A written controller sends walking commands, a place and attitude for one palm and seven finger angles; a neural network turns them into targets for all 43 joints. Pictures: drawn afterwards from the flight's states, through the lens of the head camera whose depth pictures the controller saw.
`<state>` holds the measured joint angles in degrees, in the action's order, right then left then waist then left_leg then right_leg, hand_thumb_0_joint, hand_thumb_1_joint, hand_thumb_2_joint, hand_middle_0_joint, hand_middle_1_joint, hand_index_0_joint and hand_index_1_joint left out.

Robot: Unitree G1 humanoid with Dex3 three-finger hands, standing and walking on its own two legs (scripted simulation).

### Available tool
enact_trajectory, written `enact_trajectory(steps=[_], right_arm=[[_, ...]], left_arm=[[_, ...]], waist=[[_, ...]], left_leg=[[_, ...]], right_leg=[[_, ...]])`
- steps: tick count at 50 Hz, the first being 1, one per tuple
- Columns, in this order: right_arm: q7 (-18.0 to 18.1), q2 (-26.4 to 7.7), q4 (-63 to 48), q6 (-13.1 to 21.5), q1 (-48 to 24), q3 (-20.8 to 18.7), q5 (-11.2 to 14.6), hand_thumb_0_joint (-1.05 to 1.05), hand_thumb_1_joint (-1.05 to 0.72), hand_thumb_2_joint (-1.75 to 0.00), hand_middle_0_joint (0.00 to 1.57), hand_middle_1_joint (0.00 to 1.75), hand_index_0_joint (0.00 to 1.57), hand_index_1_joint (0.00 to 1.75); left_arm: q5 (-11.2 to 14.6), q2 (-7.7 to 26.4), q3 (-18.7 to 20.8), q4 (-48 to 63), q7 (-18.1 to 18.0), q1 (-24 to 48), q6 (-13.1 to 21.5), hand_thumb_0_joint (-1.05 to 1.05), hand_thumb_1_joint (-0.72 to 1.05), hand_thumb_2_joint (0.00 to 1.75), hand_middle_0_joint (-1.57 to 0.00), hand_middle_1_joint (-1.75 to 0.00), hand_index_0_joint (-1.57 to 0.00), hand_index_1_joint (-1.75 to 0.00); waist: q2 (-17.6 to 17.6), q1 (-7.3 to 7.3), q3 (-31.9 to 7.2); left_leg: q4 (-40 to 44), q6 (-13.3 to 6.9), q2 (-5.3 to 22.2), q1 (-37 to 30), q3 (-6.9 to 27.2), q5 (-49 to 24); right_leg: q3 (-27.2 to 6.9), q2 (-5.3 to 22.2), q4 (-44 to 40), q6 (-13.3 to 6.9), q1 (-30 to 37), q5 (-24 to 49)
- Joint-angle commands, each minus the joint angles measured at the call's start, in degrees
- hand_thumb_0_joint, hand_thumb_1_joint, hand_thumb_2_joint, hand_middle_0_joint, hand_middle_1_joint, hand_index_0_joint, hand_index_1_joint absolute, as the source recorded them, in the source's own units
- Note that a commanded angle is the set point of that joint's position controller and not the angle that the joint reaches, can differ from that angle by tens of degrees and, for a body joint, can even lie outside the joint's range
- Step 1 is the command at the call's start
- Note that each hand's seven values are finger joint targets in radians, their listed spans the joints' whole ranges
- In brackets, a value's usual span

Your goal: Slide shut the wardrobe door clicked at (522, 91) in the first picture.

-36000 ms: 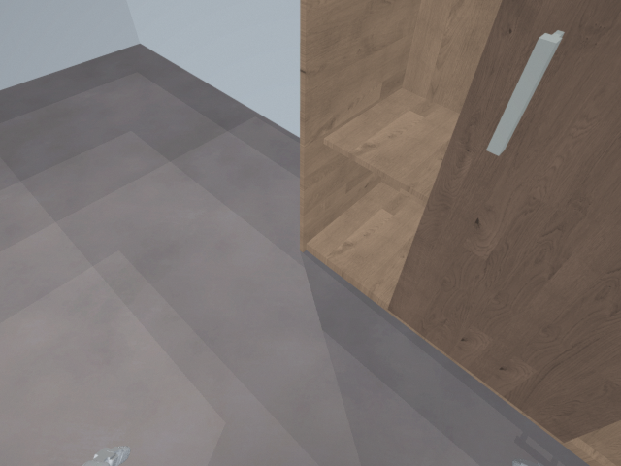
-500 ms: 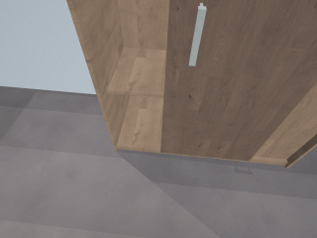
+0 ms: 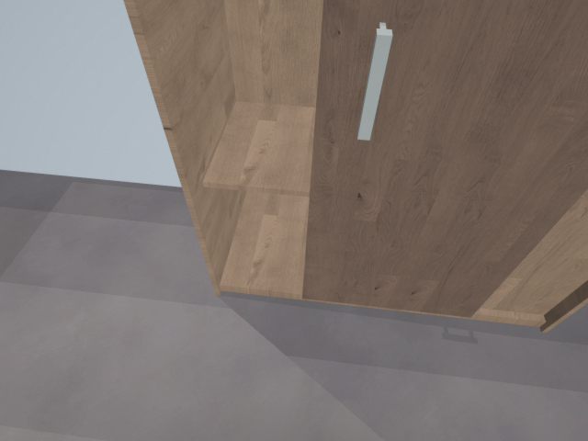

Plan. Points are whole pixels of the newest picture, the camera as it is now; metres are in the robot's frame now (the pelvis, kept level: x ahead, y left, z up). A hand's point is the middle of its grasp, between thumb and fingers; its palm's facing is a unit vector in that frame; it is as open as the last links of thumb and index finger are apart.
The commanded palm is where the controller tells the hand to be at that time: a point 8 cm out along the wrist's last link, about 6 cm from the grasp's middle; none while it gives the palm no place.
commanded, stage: take the last steps up to it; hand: right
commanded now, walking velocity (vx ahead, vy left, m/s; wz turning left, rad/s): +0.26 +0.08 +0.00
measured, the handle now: (372, 84) +0.67 -0.08 +0.15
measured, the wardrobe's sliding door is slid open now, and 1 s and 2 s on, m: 0.32 0.32 0.32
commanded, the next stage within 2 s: come to a stop and stand still in 0.44 s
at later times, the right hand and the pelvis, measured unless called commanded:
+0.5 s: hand out of the picture +0.08 -0.17 -0.19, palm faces +0.02 +0.99 -0.13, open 7.4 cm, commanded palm none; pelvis +0.12 -0.01 -0.01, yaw +2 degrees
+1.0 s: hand (398, 362) +0.30 -0.16 -0.18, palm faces +0.01 +0.98 -0.20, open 7.4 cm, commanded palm none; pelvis +0.19 +0.01 -0.01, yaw -2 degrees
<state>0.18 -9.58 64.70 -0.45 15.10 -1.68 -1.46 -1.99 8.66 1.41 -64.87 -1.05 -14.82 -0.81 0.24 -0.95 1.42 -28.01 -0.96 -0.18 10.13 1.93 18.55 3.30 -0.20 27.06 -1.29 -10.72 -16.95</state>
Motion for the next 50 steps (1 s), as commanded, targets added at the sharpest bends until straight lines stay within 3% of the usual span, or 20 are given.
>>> enact_trajectory(steps=[1,3,5,7,9,13,17,18,19,21,23,25,31,34,36,38,41,44,48,50], right_arm=[[-0.2,-4.4,-2.8,1.6,2.6,-1.3,0.1,0.00,-0.90,-0.90,0.20,0.30,0.20,0.30],[-0.2,-4.1,-2.5,2.1,4.3,-1.6,0.1,0.00,-0.90,-0.90,0.20,0.30,0.20,0.30],[0.3,-6.2,-0.7,2.7,10.3,-2.4,0.1,0.00,-0.90,-0.90,0.20,0.30,0.20,0.30],[1.4,-8.8,1.8,2.7,17.5,-3.2,0.1,0.00,-0.90,-0.90,0.20,0.30,0.20,0.30],[2.4,-6.2,1.9,2.8,18.2,-2.7,-0.4,0.00,-0.90,-0.90,0.20,0.30,0.20,0.30],[2.3,-6.5,-0.8,3.2,11.2,-2.5,-0.3,0.00,-0.90,-0.90,0.20,0.30,0.20,0.30],[1.1,-6.9,-1.9,3.4,5.9,-2.8,0.6,0.00,-0.90,-0.90,0.20,0.30,0.20,0.30],[0.7,-4.4,-2.8,3.0,8.4,-2.4,1.0,0.00,-0.90,-0.90,0.20,0.30,0.20,0.30],[0.5,-2.7,-4.4,2.8,9.8,-1.7,1.4,0.00,-0.90,-0.90,0.20,0.30,0.20,0.30],[0.0,-2.8,-7.1,2.1,6.1,-1.9,-0.1,0.00,-0.90,-0.90,0.20,0.30,0.20,0.30],[-0.4,-1.6,-6.4,1.1,2.2,-2.2,-0.7,0.00,-0.90,-0.90,0.20,0.30,0.20,0.30],[-1.1,-0.3,-5.9,0.9,5.6,-1.8,-0.2,0.00,-0.90,-0.90,0.20,0.30,0.20,0.30],[-0.2,-1.4,-5.0,1.0,4.9,-0.9,0.4,0.00,-0.90,-0.90,0.20,0.30,0.20,0.30],[0.8,-8.2,-6.2,1.4,-0.6,-1.4,0.3,0.00,-0.90,-0.90,0.20,0.30,0.20,0.30],[0.9,-9.1,-7.2,0.4,-2.0,-1.7,0.4,0.00,-0.90,-0.90,0.20,0.30,0.20,0.30],[1.2,-9.3,-7.1,0.4,-2.3,-2.0,0.5,0.00,-0.90,-0.90,0.20,0.30,0.20,0.30],[1.7,-11.4,-7.4,0.8,-1.9,-2.9,0.6,0.00,-0.90,-0.90,0.20,0.30,0.20,0.30],[2.6,-11.8,-8.5,0.3,-3.2,-3.8,0.1,0.00,-0.90,-0.90,0.20,0.30,0.20,0.30],[2.8,-11.0,-10.4,-0.5,-8.9,-4.4,-0.1,0.00,-0.90,-0.90,0.20,0.30,0.20,0.30],[2.5,-9.4,-10.9,-0.8,-8.7,-3.9,0.6,0.00,-0.90,-0.90,0.20,0.30,0.20,0.30]], left_arm=[[-0.1,9.0,2.0,2.1,-0.7,-3.8,1.4,0.00,0.90,0.90,-0.20,-0.30,-0.20,-0.30],[0.0,8.4,1.9,2.2,-1.0,-4.1,2.1,0.00,0.90,0.90,-0.20,-0.30,-0.20,-0.30],[0.6,5.8,1.5,3.7,-1.0,-1.4,2.6,0.00,0.90,0.90,-0.20,-0.30,-0.20,-0.30],[0.6,4.3,1.3,6.1,-1.0,3.7,2.6,0.00,0.90,0.90,-0.20,-0.30,-0.20,-0.30],[0.3,4.5,1.9,7.2,-0.8,6.7,2.5,0.00,0.90,0.90,-0.20,-0.30,-0.20,-0.30],[0.6,1.8,1.3,9.8,0.8,9.8,1.4,0.00,0.90,0.90,-0.20,-0.30,-0.20,-0.30],[0.2,4.7,1.8,4.5,0.3,-7.3,2.7,0.00,0.90,0.90,-0.20,-0.30,-0.20,-0.30],[-0.5,10.9,3.2,2.8,-0.6,-13.5,3.3,0.00,0.90,0.90,-0.20,-0.30,-0.20,-0.30],[-0.3,14.9,3.6,2.9,-1.3,-17.0,3.1,0.00,0.90,0.90,-0.20,-0.30,-0.20,-0.30],[0.0,15.9,4.3,6.8,-0.8,-7.7,1.7,0.00,0.90,0.90,-0.20,-0.30,-0.20,-0.30],[-0.5,10.1,2.6,7.6,-0.9,-2.3,2.2,0.00,0.90,0.90,-0.20,-0.30,-0.20,-0.30],[-0.6,9.2,2.2,7.7,-0.9,-0.2,2.9,0.00,0.90,0.90,-0.20,-0.30,-0.20,-0.30],[0.2,8.2,1.9,7.0,-1.1,0.9,1.9,0.00,0.90,0.90,-0.20,-0.30,-0.20,-0.30],[1.1,4.1,1.1,5.7,-0.2,-2.1,0.9,0.00,0.90,0.90,-0.20,-0.30,-0.20,-0.30],[0.7,3.8,1.0,4.2,0.2,-5.1,0.8,0.00,0.90,0.90,-0.20,-0.30,-0.20,-0.30],[0.8,6.4,1.9,4.9,-0.3,-1.9,-0.2,0.00,0.90,0.90,-0.20,-0.30,-0.20,-0.30],[1.1,6.2,2.6,4.8,-0.3,-6.5,-0.5,0.00,0.90,0.90,-0.20,-0.30,-0.20,-0.30],[1.2,6.0,3.0,6.2,-0.6,-4.5,-1.4,0.00,0.90,0.90,-0.20,-0.30,-0.20,-0.30],[1.4,4.8,2.8,6.9,-0.5,-5.5,-1.7,0.00,0.90,0.90,-0.20,-0.30,-0.20,-0.30],[0.9,6.2,2.8,5.6,-0.4,-8.5,-0.9,0.00,0.90,0.90,-0.20,-0.30,-0.20,-0.30]], waist=[[-5.2,0.23,4.6],[-3.9,1.02,2.0],[5.7,3.42,-0.2],[17.4,6.21,2.1],[9.6,6.13,4.1],[5.0,2.09,7.5],[1.3,-6.01,-1.6],[-12.4,-7.23,-7.5],[-23.5,-6.56,-10.9],[-8.9,-3.89,0.4],[-7.0,-0.59,10.2],[-8.4,1.49,5.0],[-2.6,2.53,-4.6],[4.9,-0.50,1.4],[-7.1,-0.88,3.5],[0.6,0.65,1.9],[9.7,0.05,-6.1],[14.0,1.64,-7.0],[12.0,-0.61,-5.3],[2.9,-1.67,-6.9]], left_leg=[[-2.0,-2.7,1.0,8.1,-1.1,0.9],[-1.9,-3.0,1.7,3.8,-0.7,-5.6],[3.1,-5.1,7.3,-9.7,7.3,-20.4],[6.3,-10.4,16.9,-22.5,19.1,-46.8],[5.0,-13.2,17.4,-24.2,16.7,-53.5],[10.8,-11.9,14.6,-8.9,11.7,-34.2],[-6.2,-6.1,6.3,3.4,0.9,-33.8],[-21.8,-2.8,0.7,14.5,-1.5,-16.4],[-39.8,-0.8,-3.2,21.3,-4.4,16.5],[-45.4,-1.2,1.8,23.6,-0.5,16.9],[-40.8,-0.8,5.6,20.5,-0.1,8.7],[-30.2,0.2,5.4,14.6,-3.2,5.6],[-0.5,2.3,1.7,-0.2,-6.2,-6.1],[7.4,-2.1,10.8,4.4,5.1,-16.7],[2.1,-1.8,9.1,7.0,2.2,-17.4],[1.8,-1.3,7.7,3.7,2.3,-21.1],[1.5,-4.6,14.2,-3.7,5.4,-44.6],[2.6,-9.8,19.4,-9.4,8.0,-57.9],[0.6,-8.1,17.1,-6.8,3.9,-51.3],[-5.3,-2.7,11.4,-0.1,0.1,-32.3]], right_leg=[[-13.8,12.1,-9.8,-6.0,0.9,-6.2],[-11.1,10.9,-4.8,-5.7,1.0,4.9],[-1.4,4.2,7.9,-2.4,-9.4,8.4],[2.1,0.2,27.4,-0.3,-27.1,-16.1],[-1.1,2.4,35.0,-0.7,-33.2,-16.5],[0.6,4.7,24.1,0.3,-24.1,-8.7],[4.5,0.5,3.1,-1.1,9.1,9.7],[-13.3,13.0,0.3,-6.1,21.1,13.6],[-31.9,27.9,-10.1,-13.2,22.1,15.0],[-35.1,29.5,-17.8,-16.6,1.4,-16.8],[-26.1,22.7,-20.3,-11.3,-13.9,-13.7],[-15.5,17.5,-17.3,-8.7,-11.7,-4.2],[-5.8,11.9,-6.4,-4.7,-5.9,9.9],[-0.9,4.1,-2.1,1.0,-5.8,2.2],[-2.9,4.4,-5.3,-0.1,-5.1,7.5],[-2.1,5.0,-0.7,0.4,-6.2,9.5],[1.1,2.0,8.4,1.9,-4.5,8.9],[-0.7,0.5,20.8,2.4,-12.1,-11.5],[-2.4,1.9,10.1,2.7,-8.7,-7.3],[-2.4,4.2,-4.3,2.0,3.0,15.4]])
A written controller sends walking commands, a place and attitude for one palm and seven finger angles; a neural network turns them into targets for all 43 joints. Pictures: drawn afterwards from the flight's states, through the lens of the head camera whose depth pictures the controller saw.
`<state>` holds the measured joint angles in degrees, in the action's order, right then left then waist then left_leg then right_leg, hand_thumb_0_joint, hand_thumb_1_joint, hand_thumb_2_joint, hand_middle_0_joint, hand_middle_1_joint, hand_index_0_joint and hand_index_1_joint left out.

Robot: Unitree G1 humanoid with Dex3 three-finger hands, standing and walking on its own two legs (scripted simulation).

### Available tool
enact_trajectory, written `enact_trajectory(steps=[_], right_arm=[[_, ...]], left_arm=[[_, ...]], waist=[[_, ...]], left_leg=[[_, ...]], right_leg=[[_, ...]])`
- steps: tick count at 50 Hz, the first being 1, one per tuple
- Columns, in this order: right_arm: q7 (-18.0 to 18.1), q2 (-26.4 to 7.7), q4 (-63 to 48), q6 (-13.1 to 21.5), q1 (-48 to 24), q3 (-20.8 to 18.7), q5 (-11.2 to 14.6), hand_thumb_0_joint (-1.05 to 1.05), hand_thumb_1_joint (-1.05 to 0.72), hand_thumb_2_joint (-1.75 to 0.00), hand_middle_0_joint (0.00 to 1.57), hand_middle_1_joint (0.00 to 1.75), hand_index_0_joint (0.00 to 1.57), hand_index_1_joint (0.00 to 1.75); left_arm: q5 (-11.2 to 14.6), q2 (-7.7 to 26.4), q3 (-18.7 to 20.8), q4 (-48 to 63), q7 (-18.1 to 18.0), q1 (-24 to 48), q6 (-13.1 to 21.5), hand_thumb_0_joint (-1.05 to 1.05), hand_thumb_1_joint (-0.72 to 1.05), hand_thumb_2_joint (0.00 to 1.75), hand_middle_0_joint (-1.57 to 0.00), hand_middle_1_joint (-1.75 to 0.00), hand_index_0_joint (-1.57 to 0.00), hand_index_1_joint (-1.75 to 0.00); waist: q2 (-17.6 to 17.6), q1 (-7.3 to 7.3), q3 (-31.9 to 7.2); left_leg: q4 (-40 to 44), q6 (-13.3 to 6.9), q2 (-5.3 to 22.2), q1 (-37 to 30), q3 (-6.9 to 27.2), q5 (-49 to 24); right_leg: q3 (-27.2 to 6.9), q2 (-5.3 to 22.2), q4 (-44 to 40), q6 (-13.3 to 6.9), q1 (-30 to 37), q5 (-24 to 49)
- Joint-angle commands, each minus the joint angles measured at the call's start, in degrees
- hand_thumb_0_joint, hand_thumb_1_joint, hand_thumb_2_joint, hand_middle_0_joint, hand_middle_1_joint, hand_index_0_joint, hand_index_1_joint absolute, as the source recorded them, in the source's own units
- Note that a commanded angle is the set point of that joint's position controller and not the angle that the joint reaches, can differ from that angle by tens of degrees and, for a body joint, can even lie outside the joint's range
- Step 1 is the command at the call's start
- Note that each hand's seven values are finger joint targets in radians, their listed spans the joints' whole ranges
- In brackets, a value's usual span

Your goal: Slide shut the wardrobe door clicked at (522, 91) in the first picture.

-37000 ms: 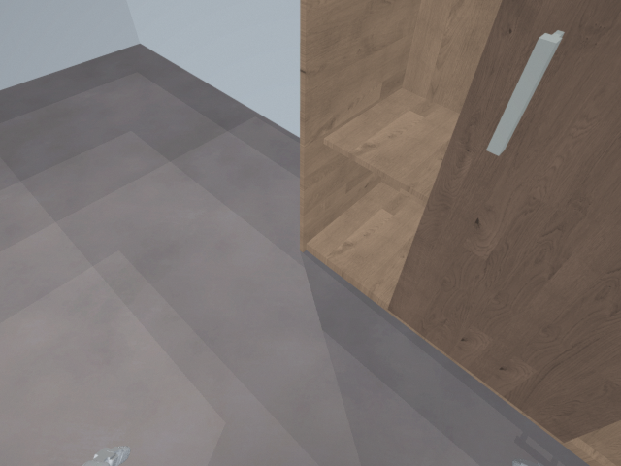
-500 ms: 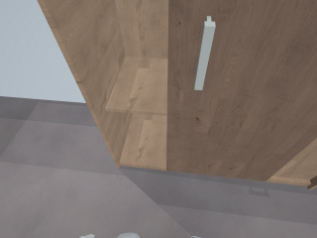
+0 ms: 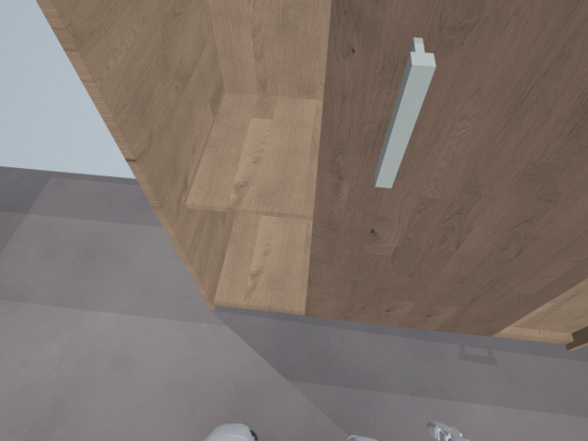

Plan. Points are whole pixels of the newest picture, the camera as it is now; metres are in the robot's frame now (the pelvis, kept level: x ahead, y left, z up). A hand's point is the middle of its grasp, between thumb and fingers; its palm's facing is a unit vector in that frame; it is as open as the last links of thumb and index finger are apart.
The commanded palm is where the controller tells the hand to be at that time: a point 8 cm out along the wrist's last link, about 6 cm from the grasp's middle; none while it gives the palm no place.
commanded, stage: come to a stop and stand still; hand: right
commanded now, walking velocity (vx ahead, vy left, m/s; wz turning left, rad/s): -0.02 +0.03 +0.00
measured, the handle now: (398, 120) +0.48 -0.08 +0.16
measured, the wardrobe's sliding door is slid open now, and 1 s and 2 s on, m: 0.32 0.32 0.32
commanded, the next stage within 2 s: look again from close up in 1.04 s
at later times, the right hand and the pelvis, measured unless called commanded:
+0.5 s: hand out of the picture +0.00 -0.19 -0.16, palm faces -0.04 +0.97 -0.23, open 7.4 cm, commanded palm none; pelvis -0.02 -0.01 +0.01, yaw +2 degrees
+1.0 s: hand out of the picture -0.01 -0.16 -0.16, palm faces -0.03 +0.98 -0.19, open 7.3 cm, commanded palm none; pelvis -0.02 +0.01 +0.01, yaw +2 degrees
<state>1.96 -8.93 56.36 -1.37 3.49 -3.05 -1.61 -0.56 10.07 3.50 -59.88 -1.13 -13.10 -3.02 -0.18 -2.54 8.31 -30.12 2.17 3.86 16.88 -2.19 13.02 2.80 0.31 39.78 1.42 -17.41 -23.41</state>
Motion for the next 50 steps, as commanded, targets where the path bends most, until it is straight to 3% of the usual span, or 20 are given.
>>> enact_trajectory(steps=[1,2,3,4,6,10,12,13,14,15,16,17,18,19,21,28,30,37,45,50], right_arm=[[0.5,-7.1,-3.2,-0.5,5.1,-2.1,1.2,0.00,-0.90,-0.90,0.20,0.30,0.20,0.30],[0.7,-6.1,-3.2,-1.1,5.5,-1.7,1.4,0.00,-0.90,-0.90,0.20,0.30,0.20,0.30],[0.7,-6.5,-2.9,-1.7,6.0,-1.7,1.1,0.00,-0.90,-0.90,0.20,0.30,0.20,0.30],[0.3,-6.4,-2.4,-2.0,5.3,-1.8,0.7,0.00,-0.90,-0.90,0.20,0.30,0.20,0.30],[-0.4,-6.1,-1.8,-1.5,4.7,-1.4,0.6,0.00,-0.90,-0.90,0.20,0.30,0.20,0.30],[-0.8,-5.2,-1.2,-0.3,5.6,0.0,1.1,0.00,-0.90,-0.90,0.20,0.30,0.20,0.30],[-0.7,-5.9,0.5,0.0,8.3,0.0,1.2,0.00,-0.90,-0.90,0.20,0.30,0.20,0.30],[-0.5,-6.4,1.4,0.5,9.6,0.2,1.0,0.00,-0.90,-0.90,0.20,0.30,0.20,0.30],[-0.1,-7.8,2.2,1.0,9.2,0.3,0.8,0.00,-0.90,-0.90,0.20,0.30,0.20,0.30],[-0.1,-8.9,2.3,1.3,7.9,0.4,0.9,0.00,-0.90,-0.90,0.20,0.30,0.20,0.30],[-0.2,-9.2,2.3,1.3,7.0,0.6,1.0,0.00,-0.90,-0.90,0.20,0.30,0.20,0.30],[-0.3,-9.4,2.6,1.0,7.6,0.7,1.0,0.00,-0.90,-0.90,0.20,0.30,0.20,0.30],[-0.4,-8.4,3.6,1.3,8.7,0.8,0.9,0.00,-0.90,-0.90,0.20,0.30,0.20,0.30],[-0.3,-7.5,4.5,1.8,9.9,1.1,0.9,0.00,-0.90,-0.90,0.20,0.30,0.20,0.30],[-0.1,-7.2,5.3,2.1,10.5,1.6,0.9,0.00,-0.90,-0.90,0.20,0.30,0.20,0.30],[-0.1,-6.7,6.9,2.2,11.7,2.1,1.1,0.00,-0.90,-0.90,0.20,0.30,0.20,0.30],[0.0,-6.6,7.4,2.3,12.3,2.1,1.1,0.00,-0.90,-0.90,0.20,0.30,0.20,0.30],[0.1,-5.9,8.2,2.7,13.5,2.2,1.3,0.00,-0.90,-0.90,0.20,0.30,0.20,0.30],[0.3,-5.2,8.8,2.9,14.9,2.2,1.4,0.00,-0.90,-0.90,0.20,0.30,0.20,0.30],[0.4,-5.2,8.8,3.0,15.4,2.2,1.3,0.00,-0.90,-0.90,0.20,0.30,0.20,0.30]], left_arm=[[-1.3,9.1,1.2,1.6,-0.6,-8.9,2.0,0.00,0.90,0.90,-0.20,-0.30,-0.20,-0.30],[-1.5,10.6,1.6,3.0,-1.1,-5.7,1.7,0.00,0.90,0.90,-0.20,-0.30,-0.20,-0.30],[-1.9,10.4,1.2,3.9,-1.1,-3.5,1.6,0.00,0.90,0.90,-0.20,-0.30,-0.20,-0.30],[-1.6,8.4,0.7,4.3,-1.5,-2.5,2.2,0.00,0.90,0.90,-0.20,-0.30,-0.20,-0.30],[-1.7,8.3,0.4,4.0,-1.7,-2.2,2.5,0.00,0.90,0.90,-0.20,-0.30,-0.20,-0.30],[-1.2,8.8,0.3,2.5,-1.5,-3.9,3.0,0.00,0.90,0.90,-0.20,-0.30,-0.20,-0.30],[-0.7,8.5,0.1,2.0,-1.3,-3.2,3.1,0.00,0.90,0.90,-0.20,-0.30,-0.20,-0.30],[-0.3,7.8,-0.2,1.9,-1.2,-2.3,3.0,0.00,0.90,0.90,-0.20,-0.30,-0.20,-0.30],[0.2,5.8,-0.4,2.0,-0.9,-1.7,2.9,0.00,0.90,0.90,-0.20,-0.30,-0.20,-0.30],[0.2,4.8,-0.8,2.0,-0.5,-1.8,2.5,0.00,0.90,0.90,-0.20,-0.30,-0.20,-0.30],[-0.2,4.3,-1.1,1.2,-0.2,-2.5,2.5,0.00,0.90,0.90,-0.20,-0.30,-0.20,-0.30],[-0.4,4.4,-1.1,0.6,0.0,-3.0,2.7,0.00,0.90,0.90,-0.20,-0.30,-0.20,-0.30],[-0.7,5.0,-1.1,0.4,-0.2,-1.7,2.9,0.00,0.90,0.90,-0.20,-0.30,-0.20,-0.30],[-0.5,5.9,-1.1,0.1,-0.5,-0.8,3.2,0.00,0.90,0.90,-0.20,-0.30,-0.20,-0.30],[-0.2,6.0,-1.2,-0.3,-0.5,-0.8,3.4,0.00,0.90,0.90,-0.20,-0.30,-0.20,-0.30],[-0.4,5.1,-2.0,-3.4,-0.3,-1.0,3.1,0.00,0.90,0.90,-0.20,-0.30,-0.20,-0.30],[-0.4,4.9,-2.1,-4.0,-0.3,-1.0,3.0,0.00,0.90,0.90,-0.20,-0.30,-0.20,-0.30],[-0.5,3.8,-2.3,-5.4,-0.6,-3.3,3.4,0.00,0.90,0.90,-0.20,-0.30,-0.20,-0.30],[-0.4,3.2,-2.3,-6.1,-0.8,-4.4,3.4,0.00,0.90,0.90,-0.20,-0.30,-0.20,-0.30],[-0.4,3.1,-2.3,-6.2,-0.9,-5.0,3.6,0.00,0.90,0.90,-0.20,-0.30,-0.20,-0.30]], waist=[[-12.3,1.18,-13.5],[-18.9,1.40,-11.5],[-14.1,1.59,-11.1],[-13.3,2.08,-9.1],[-8.9,2.29,-7.7],[-7.5,1.52,-12.5],[-6.0,2.49,-13.5],[-3.4,2.87,-12.4],[0.7,1.98,-9.9],[2.6,0.92,-7.4],[1.2,0.07,-5.4],[-4.3,0.22,-4.8],[-1.8,0.97,-6.6],[2.0,1.52,-9.6],[5.7,1.20,-10.3],[0.5,1.35,-5.5],[0.9,1.60,-4.0],[0.4,1.60,-6.7],[1.1,1.90,-3.9],[0.7,1.88,-5.6]], left_leg=[[-9.6,-1.6,0.8,2.4,0.0,-4.1],[-19.5,-0.6,-2.9,4.1,0.9,20.4],[-27.2,-1.7,-2.9,2.1,4.3,22.0],[-29.9,-2.0,-3.0,4.5,5.1,19.3],[-27.3,-1.7,-2.7,6.3,4.1,17.3],[-8.9,-1.4,-2.6,1.4,1.2,13.3],[2.1,-1.7,-2.8,-5.0,1.2,4.7],[8.6,-2.4,-2.1,-7.1,3.5,-2.5],[10.9,-4.0,1.4,-7.1,8.8,-7.4],[11.9,-5.5,4.4,-4.3,10.4,-6.6],[11.4,-6.3,5.2,-0.6,10.6,-3.3],[10.3,-5.6,4.1,2.2,9.4,2.8],[8.6,-4.8,1.4,-0.2,8.1,-2.0],[8.6,-4.3,1.3,-3.3,7.6,-7.3],[9.8,-4.0,1.8,-4.0,7.7,-8.5],[13.0,-4.3,1.6,-2.0,8.7,-1.2],[14.0,-4.4,1.4,-1.4,8.7,0.5],[13.7,-4.4,1.6,-4.5,8.3,-4.2],[14.1,-4.5,1.4,-3.6,7.9,-5.0],[13.7,-4.4,1.5,-4.8,7.9,-7.7]], right_leg=[[-14.5,14.3,-19.6,-5.4,12.7,39.0],[-18.2,20.2,-22.1,-11.5,8.0,47.6],[-16.4,20.5,-22.0,-14.5,3.3,38.2],[-14.7,17.6,-22.8,-13.8,2.9,37.8],[-12.2,16.0,-19.8,-13.4,6.6,43.0],[-8.9,14.2,-17.5,-11.5,15.8,46.8],[-8.2,12.7,-17.1,-9.3,13.9,39.5],[-7.4,10.3,-15.7,-7.0,11.8,32.6],[-5.7,7.5,-15.7,-4.4,8.1,22.7],[-4.0,5.2,-17.2,-2.9,7.6,15.3],[-3.7,4.2,-18.9,-2.6,8.9,12.3],[-5.1,4.4,-20.9,-3.1,9.8,10.2],[-5.9,6.0,-20.6,-3.7,10.5,16.3],[-5.6,6.8,-19.0,-4.1,12.0,21.5],[-4.5,6.4,-19.3,-3.9,13.2,21.6],[-4.1,5.8,-22.0,-3.3,11.7,15.2],[-4.1,5.6,-22.2,-3.2,11.2,14.0],[-3.7,5.8,-21.8,-3.0,11.6,17.7],[-3.7,5.9,-21.7,-2.9,11.3,18.4],[-3.6,6.0,-21.2,-3.0,12.0,19.9]])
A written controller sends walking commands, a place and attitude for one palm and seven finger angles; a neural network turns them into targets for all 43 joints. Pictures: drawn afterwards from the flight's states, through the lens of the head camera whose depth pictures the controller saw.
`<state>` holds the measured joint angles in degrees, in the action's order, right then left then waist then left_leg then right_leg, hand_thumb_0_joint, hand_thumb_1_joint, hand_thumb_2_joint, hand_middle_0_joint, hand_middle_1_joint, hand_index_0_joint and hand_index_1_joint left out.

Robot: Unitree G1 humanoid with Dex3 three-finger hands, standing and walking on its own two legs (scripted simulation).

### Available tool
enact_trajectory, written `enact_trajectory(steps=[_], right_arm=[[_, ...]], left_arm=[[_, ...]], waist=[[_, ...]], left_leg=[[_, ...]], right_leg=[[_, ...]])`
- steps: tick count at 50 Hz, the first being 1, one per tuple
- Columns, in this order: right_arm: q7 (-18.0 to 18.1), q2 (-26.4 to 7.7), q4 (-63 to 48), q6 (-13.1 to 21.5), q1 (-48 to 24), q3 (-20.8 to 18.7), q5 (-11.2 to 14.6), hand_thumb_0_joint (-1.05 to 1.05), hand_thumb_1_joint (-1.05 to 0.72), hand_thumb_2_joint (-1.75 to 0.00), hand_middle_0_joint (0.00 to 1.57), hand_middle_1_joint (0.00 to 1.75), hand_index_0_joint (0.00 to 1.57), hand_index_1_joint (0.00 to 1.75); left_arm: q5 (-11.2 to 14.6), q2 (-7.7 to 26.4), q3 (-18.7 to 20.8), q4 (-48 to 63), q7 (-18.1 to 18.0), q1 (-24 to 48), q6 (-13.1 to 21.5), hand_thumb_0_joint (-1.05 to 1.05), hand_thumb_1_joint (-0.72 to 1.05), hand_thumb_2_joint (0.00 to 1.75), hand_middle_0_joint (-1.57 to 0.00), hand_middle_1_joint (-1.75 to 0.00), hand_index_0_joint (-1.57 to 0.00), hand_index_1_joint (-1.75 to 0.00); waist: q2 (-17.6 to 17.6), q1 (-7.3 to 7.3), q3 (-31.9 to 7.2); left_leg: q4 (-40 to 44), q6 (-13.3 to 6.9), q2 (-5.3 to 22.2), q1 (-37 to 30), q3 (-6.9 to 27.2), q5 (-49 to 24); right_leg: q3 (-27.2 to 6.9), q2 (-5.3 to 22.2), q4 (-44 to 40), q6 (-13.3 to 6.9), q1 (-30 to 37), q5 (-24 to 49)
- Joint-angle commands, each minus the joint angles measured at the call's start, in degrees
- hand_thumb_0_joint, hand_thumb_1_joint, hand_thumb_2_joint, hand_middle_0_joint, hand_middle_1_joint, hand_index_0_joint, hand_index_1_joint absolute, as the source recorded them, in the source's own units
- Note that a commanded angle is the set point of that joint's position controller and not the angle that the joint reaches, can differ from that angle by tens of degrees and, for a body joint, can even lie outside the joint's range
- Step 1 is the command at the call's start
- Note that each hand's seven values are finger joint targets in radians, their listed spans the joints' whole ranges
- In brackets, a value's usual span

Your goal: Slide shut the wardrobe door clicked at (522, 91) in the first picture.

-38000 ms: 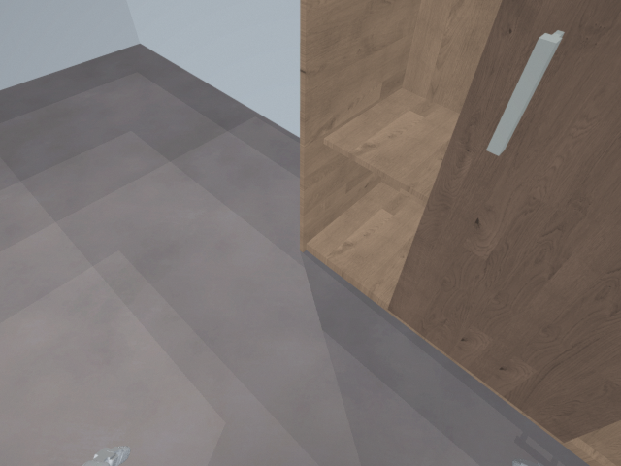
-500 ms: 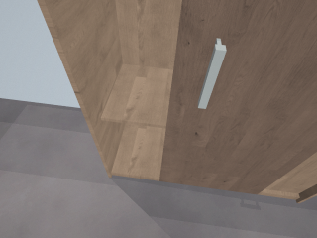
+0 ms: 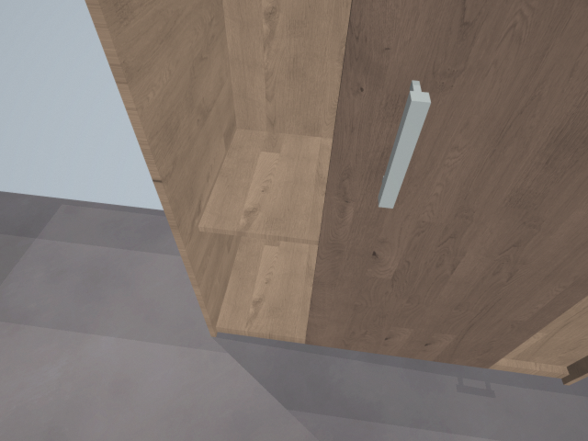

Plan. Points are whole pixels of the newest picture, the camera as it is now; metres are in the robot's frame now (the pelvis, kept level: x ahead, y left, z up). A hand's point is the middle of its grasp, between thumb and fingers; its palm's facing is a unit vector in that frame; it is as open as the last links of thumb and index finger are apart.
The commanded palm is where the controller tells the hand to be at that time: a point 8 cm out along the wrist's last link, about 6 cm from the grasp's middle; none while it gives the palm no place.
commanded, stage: come to a stop and stand still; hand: right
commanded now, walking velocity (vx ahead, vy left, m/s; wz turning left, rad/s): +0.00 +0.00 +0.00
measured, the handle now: (399, 148) +0.50 -0.11 +0.14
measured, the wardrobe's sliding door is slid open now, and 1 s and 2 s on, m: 0.32 0.32 0.32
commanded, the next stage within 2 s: look again from close up in 0.04 s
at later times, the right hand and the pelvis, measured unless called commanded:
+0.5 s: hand out of the picture +0.02 -0.21 -0.18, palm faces +0.02 +0.97 -0.24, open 7.4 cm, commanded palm none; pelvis -0.01 -0.01 -0.01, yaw -1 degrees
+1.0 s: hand out of the picture -0.05 -0.23 -0.18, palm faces +0.00 +0.98 -0.22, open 7.4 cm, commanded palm none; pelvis -0.04 -0.04 -0.01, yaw -1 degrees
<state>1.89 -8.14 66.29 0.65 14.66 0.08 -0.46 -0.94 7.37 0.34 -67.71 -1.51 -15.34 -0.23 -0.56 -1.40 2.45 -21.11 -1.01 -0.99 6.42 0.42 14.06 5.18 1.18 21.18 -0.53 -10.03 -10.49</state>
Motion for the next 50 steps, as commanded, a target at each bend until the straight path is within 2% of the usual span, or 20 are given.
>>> enact_trajectory(steps=[1,4,5,6,7,8,9,10,11,13,15,19,24,32,36,38,40,45,49,50], right_arm=[[0.5,-6.0,-1.2,1.0,3.9,-0.9,0.2,0.00,-0.90,-0.90,0.20,0.30,0.20,0.30],[0.4,-5.8,-1.3,1.1,4.0,-1.0,0.3,0.00,-0.90,-0.90,0.20,0.30,0.20,0.30],[0.3,-13.2,-5.7,2.5,3.1,0.8,-0.5,0.00,-0.90,-0.90,0.20,0.30,0.20,0.30],[0.7,-11.7,-6.5,2.0,2.9,-1.2,-0.4,0.00,-0.90,-0.90,0.20,0.30,0.20,0.30],[0.7,-10.9,-6.2,2.3,3.5,-1.6,-0.6,0.00,-0.90,-0.90,0.20,0.30,0.20,0.30],[0.7,-10.0,-6.1,2.3,4.0,-1.0,-0.4,0.00,-0.90,-0.90,0.20,0.30,0.20,0.30],[0.7,-9.0,-6.3,2.1,4.7,-0.9,-0.4,0.00,-0.90,-0.90,0.20,0.30,0.20,0.30],[0.8,-9.0,-6.7,2.0,4.6,-0.8,-0.5,0.00,-0.90,-0.90,0.20,0.30,0.20,0.30],[0.9,-8.9,-7.0,1.9,4.2,-1.0,-0.5,0.00,-0.90,-0.90,0.20,0.30,0.20,0.30],[1.0,-9.5,-7.9,1.7,3.9,-1.1,-0.5,0.00,-0.90,-0.90,0.20,0.30,0.20,0.30],[1.1,-9.6,-8.6,1.5,4.5,-0.9,-0.5,0.00,-0.90,-0.90,0.20,0.30,0.20,0.30],[0.8,-11.0,-9.5,0.9,3.8,-1.0,-0.5,0.00,-0.90,-0.90,0.20,0.30,0.20,0.30],[0.4,-12.0,-10.2,0.7,2.9,-0.9,-0.5,0.00,-0.90,-0.90,0.20,0.30,0.20,0.30],[0.1,-12.3,-9.7,0.6,2.6,-0.8,-0.5,0.00,-0.90,-0.90,0.20,0.30,0.20,0.30],[0.1,-12.0,-8.9,0.4,3.1,-0.6,-0.6,0.00,-0.90,-0.90,0.20,0.30,0.20,0.30],[0.1,-11.6,-8.4,0.2,3.7,-0.6,-0.7,0.00,-0.90,-0.90,0.20,0.30,0.20,0.30],[0.1,-11.4,-8.0,0.3,4.2,-0.6,-0.7,0.00,-0.90,-0.90,0.20,0.30,0.20,0.30],[0.2,-10.4,-6.9,0.2,5.5,-0.4,-0.7,0.00,-0.90,-0.90,0.20,0.30,0.20,0.30],[0.2,-9.3,-5.9,0.0,6.5,-0.4,-0.7,0.00,-0.90,-0.90,0.20,0.30,0.20,0.30],[0.3,-9.3,-5.7,0.0,6.7,-0.3,-0.8,0.00,-0.90,-0.90,0.20,0.30,0.20,0.30]], left_arm=[[-0.1,5.7,0.9,1.6,-0.6,-3.0,0.8,0.00,0.90,0.90,-0.20,-0.30,-0.20,-0.30],[-0.1,5.7,0.9,1.6,-0.6,-3.0,0.9,0.00,0.90,0.90,-0.20,-0.30,-0.20,-0.30],[-0.2,9.9,0.9,8.8,0.1,0.4,1.6,0.00,0.90,0.90,-0.20,-0.30,-0.20,-0.30],[-0.4,10.8,2.2,9.8,-0.1,0.0,2.7,0.00,0.90,0.90,-0.20,-0.30,-0.20,-0.30],[-0.5,9.7,2.5,9.3,-0.6,0.0,2.9,0.00,0.90,0.90,-0.20,-0.30,-0.20,-0.30],[-0.4,9.0,2.2,9.4,-0.8,-1.1,2.9,0.00,0.90,0.90,-0.20,-0.30,-0.20,-0.30],[-0.2,8.3,2.2,9.8,-0.8,-1.8,2.5,0.00,0.90,0.90,-0.20,-0.30,-0.20,-0.30],[-0.4,8.1,1.9,10.4,-0.6,-2.6,2.3,0.00,0.90,0.90,-0.20,-0.30,-0.20,-0.30],[-0.3,8.5,2.1,10.5,-0.6,-2.3,2.1,0.00,0.90,0.90,-0.20,-0.30,-0.20,-0.30],[-0.2,9.5,2.3,11.1,-0.6,-1.8,2.0,0.00,0.90,0.90,-0.20,-0.30,-0.20,-0.30],[-0.2,9.7,2.0,11.2,-0.5,-1.7,1.8,0.00,0.90,0.90,-0.20,-0.30,-0.20,-0.30],[-0.1,11.4,2.1,12.1,-0.4,0.8,1.4,0.00,0.90,0.90,-0.20,-0.30,-0.20,-0.30],[0.0,12.5,1.9,12.5,0.1,2.7,1.2,0.00,0.90,0.90,-0.20,-0.30,-0.20,-0.30],[0.1,13.6,1.7,11.7,0.4,3.5,1.3,0.00,0.90,0.90,-0.20,-0.30,-0.20,-0.30],[0.2,13.6,1.7,10.9,0.6,3.0,1.2,0.00,0.90,0.90,-0.20,-0.30,-0.20,-0.30],[0.2,13.5,1.7,10.4,0.6,2.7,1.2,0.00,0.90,0.90,-0.20,-0.30,-0.20,-0.30],[0.2,13.3,1.7,9.9,0.6,2.2,1.1,0.00,0.90,0.90,-0.20,-0.30,-0.20,-0.30],[0.3,12.9,1.8,8.8,0.7,0.7,0.9,0.00,0.90,0.90,-0.20,-0.30,-0.20,-0.30],[0.3,12.2,1.8,7.9,0.6,0.0,0.9,0.00,0.90,0.90,-0.20,-0.30,-0.20,-0.30],[0.3,12.0,1.8,7.8,0.6,-0.3,0.7,0.00,0.90,0.90,-0.20,-0.30,-0.20,-0.30]], waist=[[1.0,0.45,-0.3],[1.1,0.49,-0.6],[0.3,0.57,4.6],[-3.4,1.28,-1.0],[-3.8,0.94,-5.9],[-2.5,0.86,-7.1],[0.7,0.76,-6.2],[4.8,0.47,-6.5],[6.5,0.40,-4.4],[5.0,0.47,-1.9],[2.3,0.92,-2.4],[0.2,1.24,0.8],[0.7,1.28,1.6],[-0.1,1.32,0.0],[0.1,1.42,1.1],[-0.9,1.42,1.5],[0.6,1.59,1.5],[-0.2,1.51,0.7],[-1.5,1.52,1.2],[-0.9,1.59,1.9]], left_leg=[[4.5,-1.2,6.4,5.2,5.3,-9.4],[4.2,-1.2,6.4,4.9,5.2,-10.1],[2.4,-1.0,5.1,5.8,2.7,-6.8],[-1.3,-1.4,7.0,7.5,5.3,-5.2],[-1.9,-2.2,7.7,5.6,6.1,-11.6],[-1.7,-2.4,7.9,4.7,5.9,-13.6],[-0.7,-2.4,8.0,5.9,6.7,-10.9],[-1.4,-2.2,7.8,4.5,6.5,-15.0],[-1.4,-2.2,8.0,5.0,6.3,-15.4],[-2.9,-2.2,7.3,6.1,5.8,-17.3],[-4.2,-1.8,6.5,5.5,4.8,-17.5],[-3.5,-1.4,6.0,7.9,4.7,-10.7],[-1.0,-1.1,5.8,8.8,5.4,-3.1],[0.4,-0.6,6.0,7.6,4.8,-1.1],[0.8,-0.4,5.9,7.2,4.1,0.7],[0.8,-0.3,5.7,7.1,3.8,1.2],[1.0,-0.2,5.8,6.7,3.4,1.5],[0.8,-0.1,5.8,6.6,3.0,1.6],[0.4,0.1,5.7,6.7,2.7,1.4],[0.4,0.1,5.6,6.7,2.4,1.9]], right_leg=[[-5.9,5.2,-2.6,-1.0,4.7,7.2],[-5.9,5.3,-2.5,-0.9,4.8,7.6],[-7.5,3.0,-0.2,-1.4,0.8,5.8],[-7.4,4.5,3.5,-1.2,-0.4,5.9],[-7.4,4.5,5.6,-1.4,1.2,9.7],[-7.2,4.3,6.8,-1.5,1.8,9.5],[-6.9,4.0,7.0,-1.4,0.8,6.6],[-6.8,3.7,7.8,-1.7,-0.2,7.0],[-6.3,3.4,7.8,-1.7,-1.5,5.6],[-6.3,3.7,7.0,-1.8,-1.8,7.2],[-6.5,4.3,6.9,-2.1,-1.0,11.4],[-6.8,4.8,5.0,-2.1,-1.6,8.5],[-7.4,4.7,2.7,-2.0,-1.9,2.1],[-8.1,5.2,-0.2,-2.0,-1.1,-1.3],[-9.1,5.5,-2.5,-2.0,-2.7,-5.8],[-9.8,5.8,-4.1,-1.9,-3.4,-8.7],[-9.9,5.9,-4.4,-2.0,-3.9,-9.5],[-10.4,5.9,-5.3,-2.0,-3.5,-10.8],[-10.7,6.1,-6.5,-1.9,-4.0,-12.3],[-10.7,6.3,-6.8,-1.9,-4.7,-13.4]])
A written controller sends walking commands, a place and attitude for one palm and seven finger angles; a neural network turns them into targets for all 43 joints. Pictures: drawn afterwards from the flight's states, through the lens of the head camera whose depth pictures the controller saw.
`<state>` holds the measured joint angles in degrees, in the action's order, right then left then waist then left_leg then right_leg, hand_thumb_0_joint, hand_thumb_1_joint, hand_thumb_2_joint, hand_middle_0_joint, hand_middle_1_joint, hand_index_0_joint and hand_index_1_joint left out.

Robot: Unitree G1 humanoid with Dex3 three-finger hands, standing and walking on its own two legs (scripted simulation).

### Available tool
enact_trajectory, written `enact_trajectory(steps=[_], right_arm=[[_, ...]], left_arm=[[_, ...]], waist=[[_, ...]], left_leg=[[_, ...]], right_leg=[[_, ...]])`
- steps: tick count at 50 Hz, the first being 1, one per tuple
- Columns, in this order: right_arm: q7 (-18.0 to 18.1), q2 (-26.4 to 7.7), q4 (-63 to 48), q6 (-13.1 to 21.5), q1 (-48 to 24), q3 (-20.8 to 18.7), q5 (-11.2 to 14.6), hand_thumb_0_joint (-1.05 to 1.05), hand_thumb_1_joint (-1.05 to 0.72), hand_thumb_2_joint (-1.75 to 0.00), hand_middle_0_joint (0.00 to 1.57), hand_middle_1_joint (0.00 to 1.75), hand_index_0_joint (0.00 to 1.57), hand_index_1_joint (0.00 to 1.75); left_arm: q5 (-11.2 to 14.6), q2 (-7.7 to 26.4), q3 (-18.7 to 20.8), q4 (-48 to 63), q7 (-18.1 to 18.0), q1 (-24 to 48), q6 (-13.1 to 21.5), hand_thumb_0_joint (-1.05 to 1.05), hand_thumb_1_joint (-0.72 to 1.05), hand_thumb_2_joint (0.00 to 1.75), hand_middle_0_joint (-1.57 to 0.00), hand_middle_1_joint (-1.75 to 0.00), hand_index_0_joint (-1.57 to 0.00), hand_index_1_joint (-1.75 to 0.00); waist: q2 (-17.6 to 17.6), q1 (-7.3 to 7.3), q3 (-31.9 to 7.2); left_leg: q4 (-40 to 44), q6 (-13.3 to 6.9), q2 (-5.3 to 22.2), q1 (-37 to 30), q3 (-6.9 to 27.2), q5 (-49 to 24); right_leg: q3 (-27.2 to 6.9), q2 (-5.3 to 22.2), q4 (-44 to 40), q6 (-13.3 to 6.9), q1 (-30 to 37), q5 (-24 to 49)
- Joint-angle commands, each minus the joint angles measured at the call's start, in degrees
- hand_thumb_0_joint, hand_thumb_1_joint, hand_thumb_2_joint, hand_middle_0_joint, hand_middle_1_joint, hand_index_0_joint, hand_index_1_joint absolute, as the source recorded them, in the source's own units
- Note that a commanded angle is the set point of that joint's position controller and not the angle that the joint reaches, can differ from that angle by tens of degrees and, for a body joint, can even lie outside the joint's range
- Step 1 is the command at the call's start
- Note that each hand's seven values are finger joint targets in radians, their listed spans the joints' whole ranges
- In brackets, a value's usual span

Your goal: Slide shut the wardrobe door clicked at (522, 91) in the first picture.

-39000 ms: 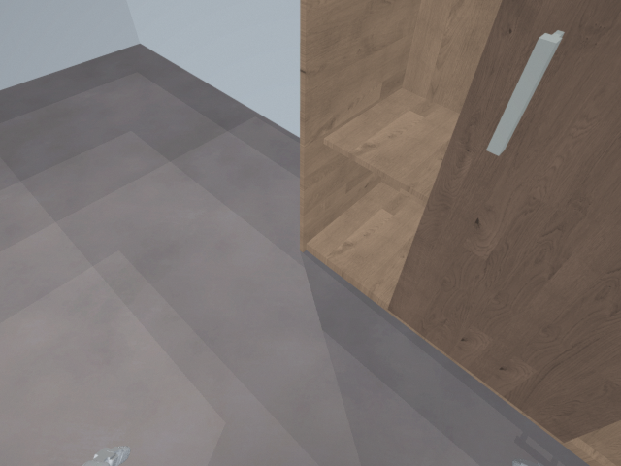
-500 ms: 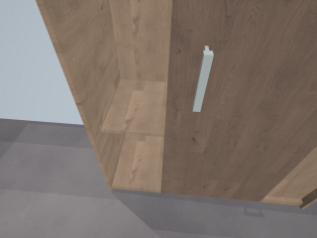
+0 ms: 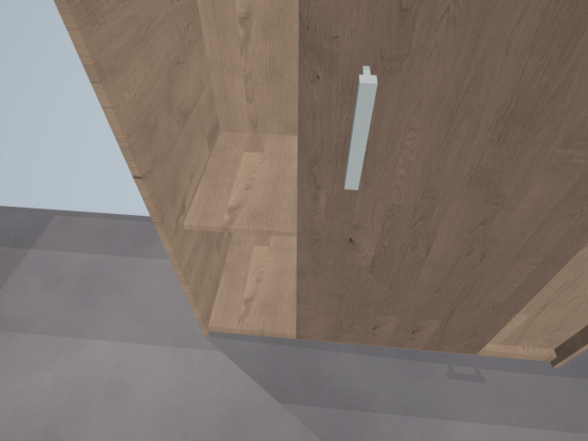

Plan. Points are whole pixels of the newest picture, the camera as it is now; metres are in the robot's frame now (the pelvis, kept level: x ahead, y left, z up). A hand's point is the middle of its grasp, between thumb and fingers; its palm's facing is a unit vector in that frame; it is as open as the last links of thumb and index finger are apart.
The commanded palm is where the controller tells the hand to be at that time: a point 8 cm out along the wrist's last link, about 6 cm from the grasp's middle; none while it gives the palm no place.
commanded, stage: look again from close up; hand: right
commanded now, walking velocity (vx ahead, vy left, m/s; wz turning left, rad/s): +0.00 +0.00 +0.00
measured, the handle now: (358, 131) +0.54 -0.06 +0.15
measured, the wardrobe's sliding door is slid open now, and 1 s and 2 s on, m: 0.32 0.32 0.32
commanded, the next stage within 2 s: raise the hand with hooked fingers in 1.72 s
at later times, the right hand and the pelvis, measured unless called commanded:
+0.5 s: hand out of the picture -0.01 -0.16 -0.18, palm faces +0.00 +0.98 -0.18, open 7.4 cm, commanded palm none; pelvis +0.00 +0.00 +0.00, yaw +1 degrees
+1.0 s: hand out of the picture -0.01 -0.16 -0.17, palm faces -0.01 +0.98 -0.20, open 7.4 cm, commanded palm none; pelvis +0.00 +0.01 +0.00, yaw +1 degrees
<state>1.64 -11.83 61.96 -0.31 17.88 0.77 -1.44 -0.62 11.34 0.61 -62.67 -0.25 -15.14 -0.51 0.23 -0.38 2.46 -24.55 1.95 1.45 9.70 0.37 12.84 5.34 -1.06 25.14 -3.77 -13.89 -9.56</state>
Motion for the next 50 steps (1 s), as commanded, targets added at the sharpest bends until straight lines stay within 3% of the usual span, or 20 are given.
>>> enact_trajectory(steps=[1,16,20,23,30,36,50], right_arm=[[0.6,-5.2,-1.2,0.9,3.8,-1.0,0.1,0.00,-0.90,-0.90,0.20,0.30,0.20,0.30],[1.1,-2.9,0.2,1.4,5.7,-1.0,0.2,0.00,-0.90,-0.90,0.20,0.30,0.20,0.30],[1.1,-2.4,0.2,1.5,5.9,-0.9,0.1,0.00,-0.90,-0.90,0.20,0.30,0.20,0.30],[1.1,-2.0,0.3,1.5,5.9,-1.1,0.2,0.00,-0.90,-0.90,0.20,0.30,0.20,0.30],[1.1,-2.3,0.2,1.7,5.7,-1.1,0.2,0.00,-0.90,-0.90,0.20,0.30,0.20,0.30],[1.1,-2.3,0.1,1.6,5.3,-1.3,0.2,0.00,-0.90,-0.90,0.20,0.30,0.20,0.30],[0.9,-2.9,0.1,1.8,4.9,-1.4,0.3,0.00,-0.90,-0.90,0.20,0.30,0.20,0.30]], left_arm=[[0.0,7.8,1.5,2.6,-0.6,-0.7,1.0,0.00,0.90,0.90,-0.20,-0.30,-0.20,-0.30],[0.2,5.3,1.5,1.2,-0.8,-2.8,1.2,0.00,0.90,0.90,-0.20,-0.30,-0.20,-0.30],[0.2,4.8,1.5,1.0,-0.8,-3.0,1.0,0.00,0.90,0.90,-0.20,-0.30,-0.20,-0.30],[0.1,4.7,1.4,1.0,-0.9,-3.1,1.1,0.00,0.90,0.90,-0.20,-0.30,-0.20,-0.30],[0.2,4.5,1.4,0.9,-0.9,-3.4,1.2,0.00,0.90,0.90,-0.20,-0.30,-0.20,-0.30],[0.1,4.4,1.3,0.6,-0.9,-3.5,1.2,0.00,0.90,0.90,-0.20,-0.30,-0.20,-0.30],[0.2,4.5,1.3,0.2,-0.9,-3.8,1.1,0.00,0.90,0.90,-0.20,-0.30,-0.20,-0.30]], waist=[[-1.3,0.58,1.8],[0.3,0.14,1.5],[0.3,0.18,3.2],[-0.7,0.08,2.2],[1.2,0.05,1.8],[-0.6,0.02,2.8],[0.7,0.11,2.2]], left_leg=[[4.0,-2.9,3.2,3.4,2.7,2.7],[4.7,-2.8,3.7,5.0,3.6,0.4],[5.3,-2.8,3.5,5.9,3.8,1.5],[4.7,-2.8,3.4,5.6,3.8,0.7],[5.5,-3.1,3.7,5.3,4.4,0.0],[5.5,-3.1,3.5,5.5,4.3,0.7],[6.5,-3.3,3.6,5.8,4.9,1.9]], right_leg=[[-10.9,8.4,-10.8,1.3,-1.0,-13.9],[-9.3,7.9,-9.1,1.6,2.1,-8.2],[-9.3,7.9,-9.2,1.7,1.2,-9.4],[-9.4,7.9,-9.4,1.7,1.8,-8.8],[-8.6,7.8,-8.3,1.8,2.4,-6.3],[-8.9,7.9,-9.1,1.9,1.6,-7.9],[-8.4,7.7,-8.2,2.1,2.3,-7.1]])
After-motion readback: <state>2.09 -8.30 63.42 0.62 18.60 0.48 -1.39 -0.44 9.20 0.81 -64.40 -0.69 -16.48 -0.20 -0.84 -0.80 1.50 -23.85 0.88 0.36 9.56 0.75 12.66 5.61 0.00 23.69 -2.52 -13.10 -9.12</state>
